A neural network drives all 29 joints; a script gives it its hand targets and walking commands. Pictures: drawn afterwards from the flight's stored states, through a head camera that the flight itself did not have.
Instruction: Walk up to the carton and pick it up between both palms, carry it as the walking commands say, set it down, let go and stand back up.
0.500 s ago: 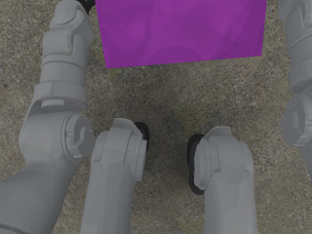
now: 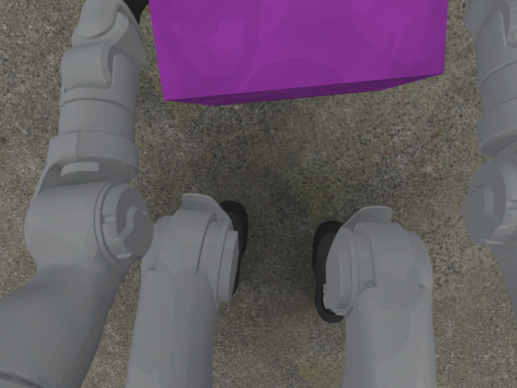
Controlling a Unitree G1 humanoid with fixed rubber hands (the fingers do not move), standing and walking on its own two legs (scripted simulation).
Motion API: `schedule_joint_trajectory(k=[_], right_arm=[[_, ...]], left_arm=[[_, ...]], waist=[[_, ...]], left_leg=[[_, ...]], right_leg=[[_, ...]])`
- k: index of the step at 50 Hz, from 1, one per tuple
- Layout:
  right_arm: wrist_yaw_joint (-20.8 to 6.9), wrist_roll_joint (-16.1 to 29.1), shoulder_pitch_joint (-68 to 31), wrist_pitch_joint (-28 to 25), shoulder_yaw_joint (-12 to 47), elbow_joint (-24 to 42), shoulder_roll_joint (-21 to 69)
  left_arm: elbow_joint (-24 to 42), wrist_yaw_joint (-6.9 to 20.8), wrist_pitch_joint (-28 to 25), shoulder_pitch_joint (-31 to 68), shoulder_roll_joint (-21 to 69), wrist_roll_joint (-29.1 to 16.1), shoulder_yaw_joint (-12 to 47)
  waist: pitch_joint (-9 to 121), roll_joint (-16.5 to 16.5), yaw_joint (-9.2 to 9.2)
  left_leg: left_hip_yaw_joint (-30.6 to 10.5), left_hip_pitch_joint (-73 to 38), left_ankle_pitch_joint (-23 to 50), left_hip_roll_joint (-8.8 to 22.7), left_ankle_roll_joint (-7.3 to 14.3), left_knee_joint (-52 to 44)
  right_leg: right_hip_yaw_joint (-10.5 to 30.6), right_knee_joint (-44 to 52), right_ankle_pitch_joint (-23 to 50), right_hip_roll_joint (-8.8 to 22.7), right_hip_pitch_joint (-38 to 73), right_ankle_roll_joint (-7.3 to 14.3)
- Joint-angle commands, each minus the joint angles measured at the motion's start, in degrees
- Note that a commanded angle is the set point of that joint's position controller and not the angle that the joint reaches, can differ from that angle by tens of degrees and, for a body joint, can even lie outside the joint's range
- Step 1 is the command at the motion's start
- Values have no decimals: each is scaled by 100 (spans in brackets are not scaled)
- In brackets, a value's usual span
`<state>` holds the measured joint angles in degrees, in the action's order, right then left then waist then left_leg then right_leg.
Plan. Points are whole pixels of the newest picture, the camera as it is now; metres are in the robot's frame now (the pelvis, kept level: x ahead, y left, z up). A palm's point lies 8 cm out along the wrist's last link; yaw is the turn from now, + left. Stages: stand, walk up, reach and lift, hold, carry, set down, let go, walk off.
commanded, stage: set down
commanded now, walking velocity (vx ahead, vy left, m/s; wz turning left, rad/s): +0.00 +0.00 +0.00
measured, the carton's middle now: out of the picture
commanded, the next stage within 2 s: none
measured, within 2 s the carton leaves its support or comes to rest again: neither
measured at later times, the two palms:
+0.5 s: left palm (117, 1) +0.54 +0.20 -0.16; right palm out of the picture +0.58 -0.18 -0.16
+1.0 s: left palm (122, 3) +0.54 +0.20 -0.17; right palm out of the picture +0.57 -0.19 -0.17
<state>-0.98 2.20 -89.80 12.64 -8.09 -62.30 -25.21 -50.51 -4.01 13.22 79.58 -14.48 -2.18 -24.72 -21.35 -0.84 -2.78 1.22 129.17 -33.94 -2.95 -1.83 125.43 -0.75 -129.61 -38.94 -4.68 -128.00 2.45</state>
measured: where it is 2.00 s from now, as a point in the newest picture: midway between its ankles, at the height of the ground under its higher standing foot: (277, 276)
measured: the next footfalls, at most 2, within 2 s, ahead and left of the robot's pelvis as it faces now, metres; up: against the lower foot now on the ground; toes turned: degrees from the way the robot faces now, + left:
none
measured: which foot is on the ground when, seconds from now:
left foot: down 0.00-1.00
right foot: down 0.00-1.00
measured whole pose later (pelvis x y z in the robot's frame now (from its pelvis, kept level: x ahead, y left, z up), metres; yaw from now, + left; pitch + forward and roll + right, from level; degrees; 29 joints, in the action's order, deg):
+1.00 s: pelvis -0.01 +0.00 -0.01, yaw +0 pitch +31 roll +3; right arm -2.9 3.4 -94.8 8.6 -5.3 -66.5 -27.7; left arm -58.4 -3.4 7.2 85.5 -17.5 -4.2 -22.9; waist -29.9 -1.6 -2.8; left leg 1.6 126.0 -33.1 -2.4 -1.9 127.6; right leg -1.3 -131.8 -37.7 -3.3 -125.3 3.2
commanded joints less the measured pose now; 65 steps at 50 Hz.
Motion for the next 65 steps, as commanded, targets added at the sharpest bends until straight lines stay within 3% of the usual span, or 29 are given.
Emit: schedule_joint_trajectory(k=[1,29,36,42,46,50,54,58,65], right_arm=[[-1424,438,-1618,6,1443,450,5013],[-1502,122,-1544,99,1134,-47,4510],[-1399,77,-1552,42,1035,-125,3966],[-1157,58,-1626,-86,911,-225,3036],[-762,37,-1636,-233,678,-261,1539],[-201,281,-1671,-405,638,-259,-195],[194,635,-2158,-635,732,88,-854],[297,806,-2284,-694,783,80,-1174],[201,963,-2087,-687,831,-428,-1352]], left_arm=[[420,1406,-36,2748,4584,-574,2142],[-149,1407,-16,2630,4035,-389,1657],[-246,1292,-85,2562,3548,-328,1500],[-396,1048,-221,2431,2712,-274,1289],[-547,652,-378,2035,1406,-174,879],[-743,123,-619,1731,-241,-304,580],[-589,-249,-859,1998,-883,-670,734],[-650,-389,-917,1995,-1151,-917,901],[-864,-379,-897,1849,-1415,-937,909]], waist=[[5531,543,-41],[4323,578,3],[4300,590,-20],[4396,598,-45],[4582,600,-116],[5043,625,-192],[5966,585,-187],[6531,668,-186],[6165,634,-322]], left_leg=[[127,-2592,2353,-199,158,-519],[158,-2257,1458,-127,171,-454],[166,-2272,1356,-109,135,-423],[172,-2361,1290,-78,87,-408],[181,-2571,1329,-43,40,-425],[160,-2815,1577,-1,20,-439],[90,-3145,2318,31,5,-376],[51,-3362,2599,81,-1,-344],[27,-3283,2400,178,12,-431]], right_leg=[[295,1145,2737,7,2723,2],[360,1159,1814,106,2523,31],[362,1139,1735,140,2657,17],[365,1134,1688,188,2879,-24],[359,1153,1677,250,3093,-84],[407,1141,1859,314,3424,-129],[457,968,2553,317,3632,-156],[448,865,2697,372,3642,-177],[419,892,2265,455,3068,-222]])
